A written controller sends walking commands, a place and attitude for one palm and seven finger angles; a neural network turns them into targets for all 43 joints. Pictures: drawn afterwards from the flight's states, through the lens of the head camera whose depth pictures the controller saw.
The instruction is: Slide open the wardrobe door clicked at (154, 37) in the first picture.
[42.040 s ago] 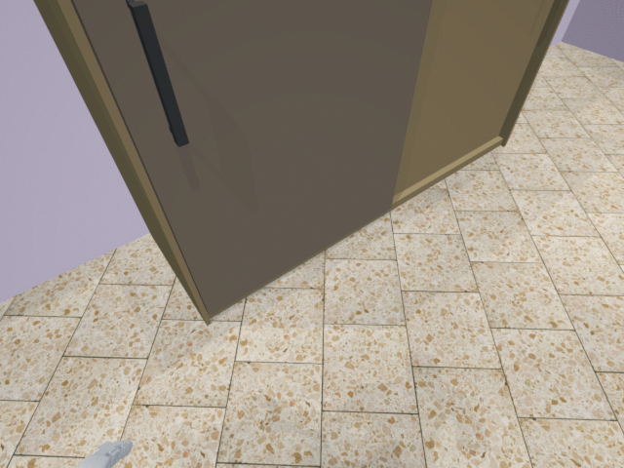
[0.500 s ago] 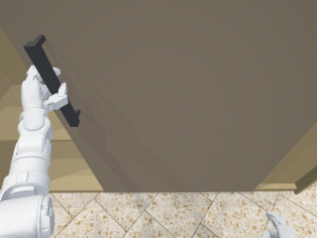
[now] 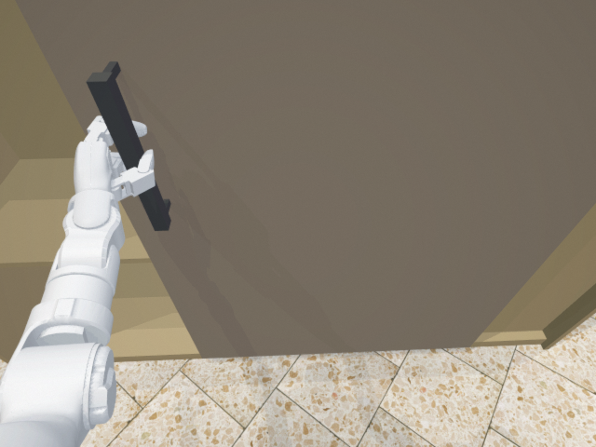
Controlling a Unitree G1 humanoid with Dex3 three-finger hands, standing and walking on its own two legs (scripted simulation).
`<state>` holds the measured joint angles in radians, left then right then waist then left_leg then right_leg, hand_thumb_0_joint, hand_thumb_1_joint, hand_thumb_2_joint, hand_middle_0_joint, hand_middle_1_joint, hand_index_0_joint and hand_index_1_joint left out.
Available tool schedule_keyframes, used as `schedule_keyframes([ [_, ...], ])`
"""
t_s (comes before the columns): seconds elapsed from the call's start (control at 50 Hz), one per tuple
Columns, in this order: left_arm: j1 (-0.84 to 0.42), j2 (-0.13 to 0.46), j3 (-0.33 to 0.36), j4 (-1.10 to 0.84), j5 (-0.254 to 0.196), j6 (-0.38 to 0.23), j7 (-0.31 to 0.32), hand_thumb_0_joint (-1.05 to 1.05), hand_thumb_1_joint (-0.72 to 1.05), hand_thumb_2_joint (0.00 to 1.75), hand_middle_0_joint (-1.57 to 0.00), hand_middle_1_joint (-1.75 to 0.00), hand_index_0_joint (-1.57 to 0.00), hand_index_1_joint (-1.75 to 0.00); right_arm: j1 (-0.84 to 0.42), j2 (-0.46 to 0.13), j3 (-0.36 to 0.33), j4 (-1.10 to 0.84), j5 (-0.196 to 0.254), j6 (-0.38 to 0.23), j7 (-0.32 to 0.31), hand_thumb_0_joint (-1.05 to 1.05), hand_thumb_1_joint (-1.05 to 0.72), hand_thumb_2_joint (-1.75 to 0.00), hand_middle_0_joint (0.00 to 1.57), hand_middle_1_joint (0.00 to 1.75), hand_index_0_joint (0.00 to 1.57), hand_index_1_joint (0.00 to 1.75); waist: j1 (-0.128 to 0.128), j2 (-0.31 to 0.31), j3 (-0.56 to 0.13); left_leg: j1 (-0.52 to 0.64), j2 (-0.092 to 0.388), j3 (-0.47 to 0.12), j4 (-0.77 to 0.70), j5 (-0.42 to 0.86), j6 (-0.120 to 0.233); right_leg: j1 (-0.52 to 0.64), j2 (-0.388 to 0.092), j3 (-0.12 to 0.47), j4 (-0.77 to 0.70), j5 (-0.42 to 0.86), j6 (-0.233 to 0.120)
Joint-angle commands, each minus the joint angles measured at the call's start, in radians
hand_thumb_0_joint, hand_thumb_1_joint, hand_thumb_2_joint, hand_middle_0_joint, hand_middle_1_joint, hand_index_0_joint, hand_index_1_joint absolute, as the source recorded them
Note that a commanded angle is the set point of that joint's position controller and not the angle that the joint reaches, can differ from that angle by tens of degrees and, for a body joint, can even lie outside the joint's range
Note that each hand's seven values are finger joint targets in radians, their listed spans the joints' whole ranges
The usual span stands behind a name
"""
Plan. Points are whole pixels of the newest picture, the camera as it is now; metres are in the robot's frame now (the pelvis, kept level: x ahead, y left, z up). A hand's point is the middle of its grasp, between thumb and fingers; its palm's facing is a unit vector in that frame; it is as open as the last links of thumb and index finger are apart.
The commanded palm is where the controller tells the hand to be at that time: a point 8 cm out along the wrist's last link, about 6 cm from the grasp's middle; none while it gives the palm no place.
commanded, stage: stop walking and hold the door there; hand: left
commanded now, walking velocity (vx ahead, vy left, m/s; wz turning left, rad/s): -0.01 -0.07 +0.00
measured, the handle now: (140, 156) +0.48 +0.25 +0.14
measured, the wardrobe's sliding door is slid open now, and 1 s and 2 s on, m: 0.60 0.59 0.59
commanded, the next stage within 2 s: loosen the grip on the handle in 0.30 s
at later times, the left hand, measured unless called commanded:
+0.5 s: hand (144, 165) +0.44 +0.23 +0.15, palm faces +0.28 -0.95 -0.16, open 6.5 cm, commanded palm +0.39 +0.27 +0.15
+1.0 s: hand (146, 176) +0.44 +0.23 +0.14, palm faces +0.30 -0.93 -0.20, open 13.7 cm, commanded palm +0.40 +0.27 +0.14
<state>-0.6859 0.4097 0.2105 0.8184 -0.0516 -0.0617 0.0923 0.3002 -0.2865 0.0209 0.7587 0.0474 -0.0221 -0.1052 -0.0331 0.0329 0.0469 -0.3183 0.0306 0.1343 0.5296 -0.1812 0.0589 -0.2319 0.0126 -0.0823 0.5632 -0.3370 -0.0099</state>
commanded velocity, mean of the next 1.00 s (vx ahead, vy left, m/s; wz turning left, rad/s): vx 0.00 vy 0.00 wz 0.00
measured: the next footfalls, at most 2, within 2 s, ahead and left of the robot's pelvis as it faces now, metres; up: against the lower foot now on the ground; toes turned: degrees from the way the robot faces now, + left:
none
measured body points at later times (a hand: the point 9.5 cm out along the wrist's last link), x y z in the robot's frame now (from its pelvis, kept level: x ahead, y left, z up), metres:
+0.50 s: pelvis +0.01 -0.01 +0.00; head +0.01 -0.01 +0.45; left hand +0.42 +0.28 +0.17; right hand +0.12 -0.27 -0.10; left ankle +0.07 +0.09 -0.73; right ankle +0.01 -0.10 -0.73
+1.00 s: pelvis +0.02 -0.01 +0.00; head +0.04 -0.01 +0.45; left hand +0.42 +0.28 +0.15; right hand +0.11 -0.27 -0.11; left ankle +0.07 +0.09 -0.73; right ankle +0.01 -0.10 -0.73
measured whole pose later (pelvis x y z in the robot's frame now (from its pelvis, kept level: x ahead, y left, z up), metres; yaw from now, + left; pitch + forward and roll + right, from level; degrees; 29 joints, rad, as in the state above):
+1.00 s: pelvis +0.02 -0.01 +0.00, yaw +0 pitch +3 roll -1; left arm -0.62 0.41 0.28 0.74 -0.01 -0.06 0.04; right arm 0.32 -0.27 0.00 0.72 0.04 -0.10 -0.06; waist -0.03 0.01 -0.02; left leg -0.40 0.03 0.13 0.53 -0.19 0.05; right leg -0.30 0.01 -0.09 0.54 -0.29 -0.04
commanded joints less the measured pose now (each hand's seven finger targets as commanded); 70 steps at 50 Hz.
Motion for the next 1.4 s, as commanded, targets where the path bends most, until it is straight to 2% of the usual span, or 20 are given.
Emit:
schedule_keyframes([
  [0.0, -0.425, 0.181, 0.005, -0.194, 0.005, -0.081, 0.006, 0.00, 0.90, 0.90, -0.45, -1.40, -0.45, -1.40, -0.080, -0.147, -0.044, -0.126, -0.010, -0.060, -0.021, 0.00, -0.90, -0.90, 0.20, 0.30, 0.20, 0.30, 0.022, 0.126, -0.271, 0.191, 0.264, -0.365, -0.269, -0.086, 0.035, -0.025, -0.041, 0.074, -0.065, -0.054, 0.010],
  [0.12, -0.385, 0.163, -0.016, -0.190, 0.007, -0.072, 0.001, 0.00, 0.90, 0.90, -0.45, -1.40, -0.45, -1.40, -0.082, -0.150, -0.052, -0.136, -0.005, -0.066, -0.019, 0.00, -0.90, -0.90, 0.20, 0.30, 0.20, 0.30, 0.016, 0.047, -0.337, 0.213, 0.185, -0.192, -0.134, 0.163, -0.026, 0.048, -0.098, 0.107, -0.177, 0.119, 0.000],
  [0.36, -0.306, 0.224, 0.034, -0.144, 0.008, -0.070, 0.010, 0.00, 0.90, 0.90, -0.45, -1.40, -0.45, -1.40, -0.084, -0.146, -0.050, -0.141, -0.003, -0.042, -0.022, 0.00, -0.90, -0.90, 0.20, 0.30, 0.20, 0.30, 0.024, 0.003, -0.309, 0.196, 0.160, -0.160, -0.097, 0.181, -0.035, 0.028, -0.136, 0.129, -0.188, 0.213, 0.000],
  [0.38, -0.901, 0.761, 0.402, -0.232, 0.132, -0.095, -0.005, 0.00, 0.90, 0.90, -0.45, -1.40, -0.45, -1.40, -0.006, -0.159, -0.126, -0.187, -0.020, -0.069, 0.022, 0.00, -0.90, -0.90, 0.20, 0.30, 0.20, 0.30, 0.035, -0.186, -0.114, 0.133, 0.113, -0.112, -0.038, 0.164, 0.011, -0.096, -0.102, 0.178, -0.229, 0.319, 0.023],
  [0.4, -0.710, 0.298, 0.116, 0.085, 0.137, 0.002, -0.079, 0.00, 0.78, 0.84, -0.45, -1.40, -0.45, -1.40, -0.085, -0.153, -0.074, -0.163, -0.042, -0.130, 0.036, 0.00, -0.90, -0.90, 0.20, 0.30, 0.20, 0.30, -0.067, -0.293, -0.353, 0.116, -0.011, -0.075, -0.097, 0.345, 0.017, 0.005, -0.009, 0.050, -0.071, 0.624, -0.028],
  [0.42, -0.562, 0.352, 0.255, 0.025, 0.099, 0.008, -0.089, 0.00, 0.66, 0.78, -0.45, -1.40, -0.45, -1.40, -0.034, -0.162, -0.091, -0.140, 0.000, -0.125, 0.031, 0.00, -0.90, -0.90, 0.20, 0.30, 0.20, 0.30, -0.027, -0.265, -0.394, 0.189, -0.009, -0.093, -0.037, 0.392, 0.014, -0.012, -0.020, 0.029, -0.056, 0.597, -0.016],
  [0.44, -0.467, 0.241, 0.166, -0.008, 0.095, -0.001, -0.112, 0.00, 0.54, 0.73, -0.45, -1.40, -0.45, -1.40, -0.036, -0.155, -0.085, -0.161, -0.005, -0.129, 0.041, 0.00, -0.90, -0.90, 0.20, 0.30, 0.20, 0.30, 0.006, -0.085, -0.409, 0.222, -0.008, -0.102, -0.033, 0.419, -0.008, -0.037, -0.028, 0.023, -0.059, 0.518, -0.017],
  [0.48, -0.501, 0.289, 0.177, -0.138, 0.094, -0.044, -0.089, 0.00, 0.30, 0.61, -0.45, -1.40, -0.45, -1.40, -0.046, -0.146, -0.085, -0.166, -0.027, -0.127, 0.047, 0.00, -0.90, -0.90, 0.20, 0.30, 0.20, 0.30, 0.025, 0.187, -0.440, 0.343, -0.003, -0.102, -0.040, 0.280, -0.027, -0.124, -0.021, 0.049, -0.109, 0.301, -0.028],
  [0.52, -0.484, 0.212, 0.078, -0.198, 0.122, -0.069, -0.057, 0.00, 0.05, 0.49, -0.45, -1.40, -0.45, -1.40, -0.044, -0.125, -0.074, -0.182, -0.023, -0.131, 0.060, 0.00, -0.90, -0.90, 0.20, 0.30, 0.20, 0.30, 0.004, 0.171, -0.381, 0.294, 0.001, -0.110, -0.051, 0.135, -0.018, -0.169, -0.014, 0.046, -0.125, 0.191, -0.030],
  [0.54, -0.465, 0.200, 0.079, -0.193, 0.121, -0.074, -0.044, 0.00, -0.07, 0.43, -0.45, -1.40, -0.45, -1.40, -0.042, -0.128, -0.077, -0.188, -0.025, -0.129, 0.062, 0.00, -0.90, -0.90, 0.20, 0.30, 0.20, 0.30, -0.006, 0.066, -0.360, 0.249, 0.005, -0.118, -0.048, 0.098, -0.006, -0.158, -0.014, 0.040, -0.133, 0.176, -0.029],
  [0.62, -0.487, 0.276, 0.129, -0.187, 0.044, -0.073, -0.036, 0.00, -0.55, 0.20, -0.42, -1.37, -0.42, -1.37, -0.061, -0.146, -0.066, -0.192, 0.002, -0.125, 0.045, 0.00, -0.90, -0.90, 0.20, 0.30, 0.20, 0.30, -0.015, -0.129, -0.314, 0.121, -0.011, -0.102, -0.073, -0.094, 0.008, -0.126, -0.020, 0.094, -0.180, 0.006, 0.001],
  [0.74, -0.489, 0.324, 0.128, -0.194, 0.078, -0.049, -0.023, 0.00, -0.55, 0.20, -0.34, -1.27, -0.34, -1.27, -0.045, -0.140, -0.058, -0.171, 0.001, -0.132, 0.032, 0.00, -0.90, -0.90, 0.20, 0.30, 0.20, 0.30, 0.005, 0.032, -0.315, 0.126, -0.016, -0.100, -0.062, -0.075, 0.006, -0.128, -0.026, 0.098, -0.168, 0.039, -0.011],
  [0.78, -0.463, 0.313, 0.117, -0.150, 0.078, -0.039, -0.023, 0.00, -0.55, 0.20, -0.32, -1.23, -0.32, -1.23, -0.035, -0.138, -0.053, -0.170, 0.001, -0.128, 0.029, 0.00, -0.90, -0.90, 0.20, 0.30, 0.20, 0.30, -0.011, -0.011, -0.287, 0.103, -0.017, -0.096, -0.052, -0.055, 0.009, -0.135, -0.024, 0.097, -0.169, 0.052, -0.006],
  [0.86, -0.439, 0.299, 0.140, -0.293, 0.042, -0.075, -0.028, 0.00, -0.55, 0.20, -0.26, -1.17, -0.26, -1.17, -0.022, -0.137, -0.067, -0.177, -0.009, -0.130, 0.027, 0.00, -0.90, -0.90, 0.20, 0.30, 0.20, 0.30, 0.011, 0.016, -0.426, 0.180, -0.014, -0.100, -0.030, 0.083, 0.008, -0.074, -0.012, 0.085, -0.128, 0.202, -0.011],
  [0.98, -0.350, 0.265, 0.144, -0.351, 0.026, -0.049, -0.019, 0.00, -0.55, 0.20, -0.25, -1.15, -0.25, -1.15, -0.016, -0.133, -0.070, -0.168, -0.007, -0.124, 0.031, 0.00, -0.90, -0.90, 0.20, 0.30, 0.20, 0.30, 0.014, -0.016, -0.409, 0.216, -0.007, -0.109, -0.016, 0.185, 0.005, -0.088, -0.004, 0.063, -0.109, 0.299, -0.007],
  [1.08, -0.323, 0.262, 0.140, -0.228, 0.044, -0.005, -0.009, 0.00, -0.55, 0.20, -0.25, -1.15, -0.25, -1.15, -0.006, -0.135, -0.054, -0.157, -0.007, -0.104, 0.026, 0.00, -0.90, -0.90, 0.20, 0.30, 0.20, 0.30, -0.008, -0.072, -0.266, 0.129, -0.007, -0.121, -0.024, 0.096, 0.001, -0.151, -0.010, 0.051, -0.115, 0.222, -0.002],
  [1.14, -0.318, 0.344, 0.204, -0.271, 0.059, -0.005, -0.009, 0.00, -0.55, 0.20, -0.25, -1.15, -0.25, -1.15, -0.016, -0.134, -0.057, -0.173, -0.012, -0.091, 0.019, 0.00, -0.90, -0.90, 0.20, 0.30, 0.20, 0.30, 0.022, -0.020, -0.349, 0.150, -0.011, -0.120, -0.017, 0.117, 0.002, -0.110, -0.012, 0.061, -0.102, 0.231, -0.010],
  [1.18, -0.352, 0.320, 0.171, -0.247, 0.058, 0.005, -0.019, 0.00, -0.55, 0.20, -0.25, -1.15, -0.25, -1.15, -0.017, -0.126, -0.048, -0.179, -0.006, -0.084, 0.017, 0.00, -0.90, -0.90, 0.20, 0.30, 0.20, 0.30, 0.004, -0.028, -0.337, 0.142, -0.012, -0.119, -0.016, 0.106, 0.001, -0.125, -0.012, 0.058, -0.102, 0.225, -0.006],
  [1.24, -0.321, 0.375, 0.228, -0.235, 0.047, -0.006, -0.028, 0.00, -0.55, 0.20, -0.25, -1.15, -0.25, -1.15, -0.015, -0.130, -0.049, -0.185, -0.008, -0.080, 0.013, 0.00, -0.90, -0.90, 0.20, 0.30, 0.20, 0.30, 0.026, -0.027, -0.343, 0.127, -0.010, -0.124, -0.013, 0.094, -0.001, -0.109, -0.011, 0.061, -0.102, 0.211, -0.011],
  [1.38, -0.436, 0.389, 0.177, -0.194, 0.064, -0.063, -0.072, 0.00, -0.55, 0.20, -0.25, -1.15, -0.25, -1.15, -0.003, -0.135, -0.041, -0.189, -0.007, -0.082, 0.007, 0.00, -0.90, -0.90, 0.20, 0.30, 0.20, 0.30, -0.019, 0.005, -0.322, 0.113, -0.010, -0.131, -0.004, 0.019, 0.003, -0.174, -0.008, 0.069, -0.103, 0.136, -0.006],
])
